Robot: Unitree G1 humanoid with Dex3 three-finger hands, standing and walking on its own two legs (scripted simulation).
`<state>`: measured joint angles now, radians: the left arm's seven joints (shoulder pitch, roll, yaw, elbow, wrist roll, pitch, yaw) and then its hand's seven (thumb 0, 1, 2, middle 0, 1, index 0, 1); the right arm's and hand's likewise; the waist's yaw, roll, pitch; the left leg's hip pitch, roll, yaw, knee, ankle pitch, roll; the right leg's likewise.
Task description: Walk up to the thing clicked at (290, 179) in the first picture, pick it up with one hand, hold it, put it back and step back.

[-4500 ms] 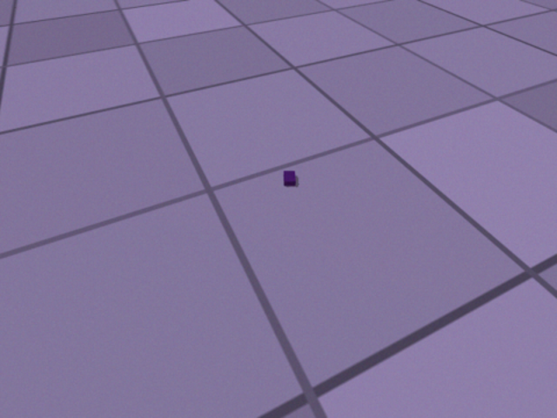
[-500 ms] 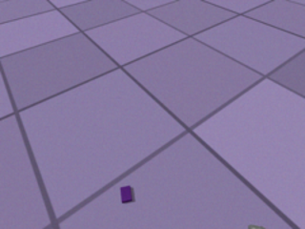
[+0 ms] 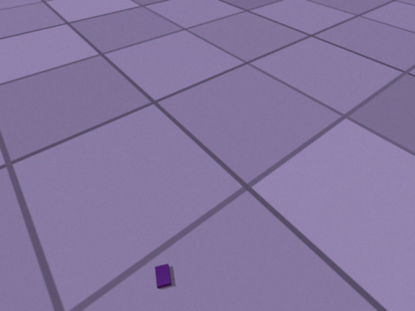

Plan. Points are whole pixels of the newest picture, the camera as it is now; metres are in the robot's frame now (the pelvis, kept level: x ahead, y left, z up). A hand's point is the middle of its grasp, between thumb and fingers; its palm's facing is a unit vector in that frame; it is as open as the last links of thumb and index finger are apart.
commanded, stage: walk up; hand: left
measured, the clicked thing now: (163, 275) +0.42 +0.20 -0.77
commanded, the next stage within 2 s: stand in 0.46 s
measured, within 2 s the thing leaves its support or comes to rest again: neither
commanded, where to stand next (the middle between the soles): +0.06 -0.01 m, yaw +1 degrees
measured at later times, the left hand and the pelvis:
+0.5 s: hand out of the picture +0.08 +0.26 -0.15, palm faces -0.01 -0.94 -0.34, open 7.3 cm; pelvis +0.01 +0.00 +0.00, yaw +1 degrees
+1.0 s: hand out of the picture +0.08 +0.25 -0.15, palm faces +0.00 -0.94 -0.35, open 7.3 cm; pelvis +0.01 +0.00 +0.00, yaw +2 degrees
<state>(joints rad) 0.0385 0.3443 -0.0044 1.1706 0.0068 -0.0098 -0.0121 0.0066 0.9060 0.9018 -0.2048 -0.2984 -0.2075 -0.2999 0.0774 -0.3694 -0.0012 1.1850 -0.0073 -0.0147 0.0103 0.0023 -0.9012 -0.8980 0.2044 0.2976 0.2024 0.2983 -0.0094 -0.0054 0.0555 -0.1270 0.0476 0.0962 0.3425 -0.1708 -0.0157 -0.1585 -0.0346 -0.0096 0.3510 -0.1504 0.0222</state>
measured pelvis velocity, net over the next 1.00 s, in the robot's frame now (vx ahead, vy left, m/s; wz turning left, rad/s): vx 0.01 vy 0.00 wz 0.03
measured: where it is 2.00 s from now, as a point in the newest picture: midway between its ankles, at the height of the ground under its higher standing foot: outside the picture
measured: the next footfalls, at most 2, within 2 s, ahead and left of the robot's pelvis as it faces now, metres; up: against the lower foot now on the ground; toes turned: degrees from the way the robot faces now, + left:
none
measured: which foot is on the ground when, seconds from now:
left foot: down 0.00-1.00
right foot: down 0.00-1.00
